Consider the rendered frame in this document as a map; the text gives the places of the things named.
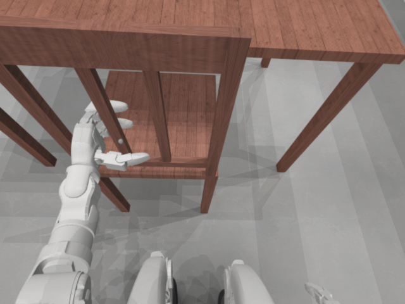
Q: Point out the chair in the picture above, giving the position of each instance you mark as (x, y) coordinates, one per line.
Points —
(177, 119)

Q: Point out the right robot shin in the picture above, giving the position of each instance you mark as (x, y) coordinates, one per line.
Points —
(226, 301)

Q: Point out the left robot hand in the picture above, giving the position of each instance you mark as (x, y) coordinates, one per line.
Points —
(87, 137)

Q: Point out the table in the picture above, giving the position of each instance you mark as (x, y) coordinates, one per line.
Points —
(323, 30)

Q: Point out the robot right thigh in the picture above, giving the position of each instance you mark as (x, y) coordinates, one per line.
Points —
(242, 284)

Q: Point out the right robot hand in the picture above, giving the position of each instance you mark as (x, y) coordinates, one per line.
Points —
(321, 295)

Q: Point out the left robot upper arm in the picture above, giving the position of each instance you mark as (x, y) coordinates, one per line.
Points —
(57, 288)

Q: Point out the left robot forearm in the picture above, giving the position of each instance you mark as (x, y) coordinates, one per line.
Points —
(69, 247)

